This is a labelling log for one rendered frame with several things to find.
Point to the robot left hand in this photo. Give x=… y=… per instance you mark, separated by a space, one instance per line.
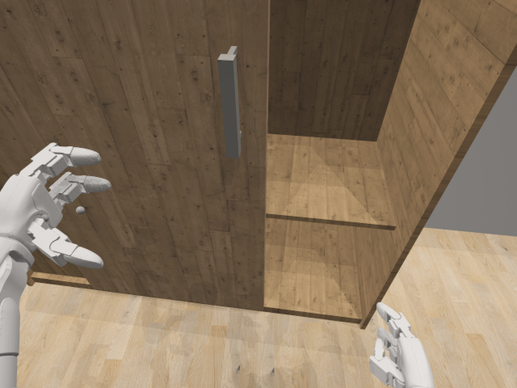
x=24 y=199

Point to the left robot forearm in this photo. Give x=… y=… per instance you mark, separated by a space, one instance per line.
x=15 y=261

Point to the robot right hand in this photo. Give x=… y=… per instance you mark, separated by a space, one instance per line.
x=406 y=352

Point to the handle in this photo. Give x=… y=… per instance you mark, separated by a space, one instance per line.
x=227 y=68

